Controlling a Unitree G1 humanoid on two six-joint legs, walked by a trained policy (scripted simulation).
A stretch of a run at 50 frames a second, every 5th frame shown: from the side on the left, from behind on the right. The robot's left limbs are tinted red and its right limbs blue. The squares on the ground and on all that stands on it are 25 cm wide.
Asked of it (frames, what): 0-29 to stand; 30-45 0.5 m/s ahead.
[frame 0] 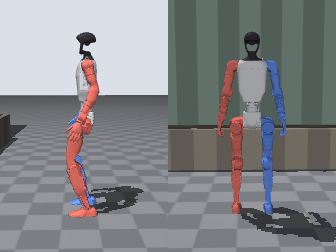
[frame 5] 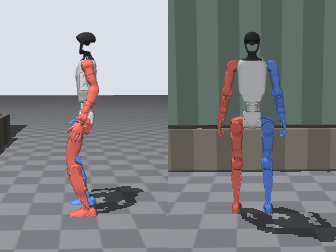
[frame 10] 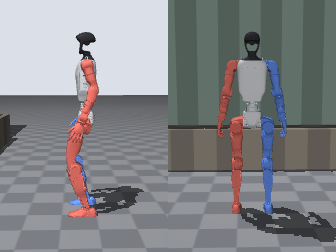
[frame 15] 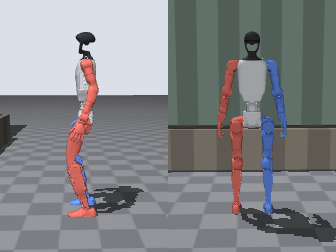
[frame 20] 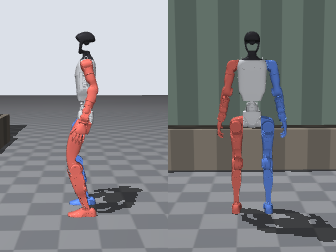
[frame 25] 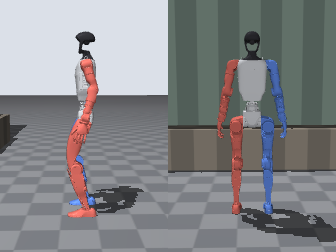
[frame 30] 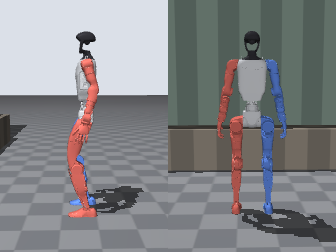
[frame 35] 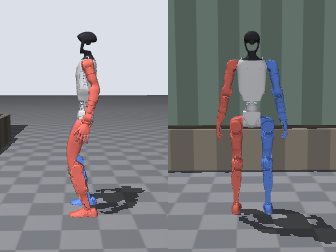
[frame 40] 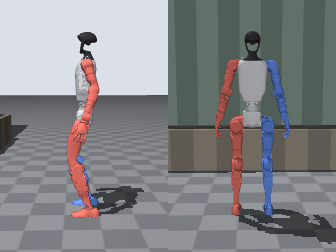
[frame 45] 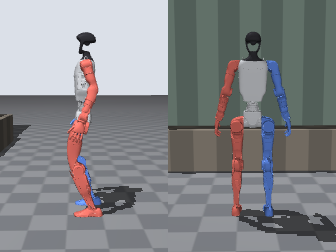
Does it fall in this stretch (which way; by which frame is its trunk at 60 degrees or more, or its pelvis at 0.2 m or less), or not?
no
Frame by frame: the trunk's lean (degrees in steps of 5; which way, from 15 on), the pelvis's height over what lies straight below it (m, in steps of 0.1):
0: 0, 0.8
5: 0, 0.8
10: 0, 0.8
15: 0, 0.8
20: 0, 0.8
25: 0, 0.8
30: 0, 0.8
35: 0, 0.8
40: 5, 0.8
45: 5, 0.8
